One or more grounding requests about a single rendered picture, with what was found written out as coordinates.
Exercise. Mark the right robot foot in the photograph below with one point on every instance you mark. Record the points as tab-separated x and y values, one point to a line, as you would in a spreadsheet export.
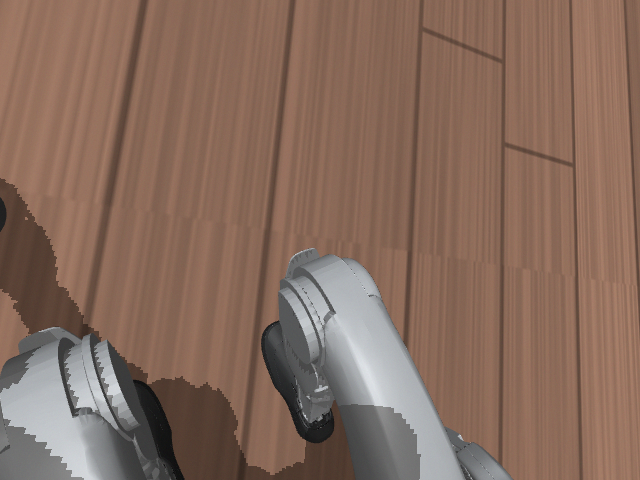
284	381

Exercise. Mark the right robot hand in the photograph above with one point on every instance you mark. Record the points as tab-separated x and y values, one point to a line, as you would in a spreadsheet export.
475	461

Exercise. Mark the left robot foot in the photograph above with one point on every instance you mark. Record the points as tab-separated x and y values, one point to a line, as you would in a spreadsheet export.
160	428

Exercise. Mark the tin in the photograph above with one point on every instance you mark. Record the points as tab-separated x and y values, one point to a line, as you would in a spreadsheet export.
2	214

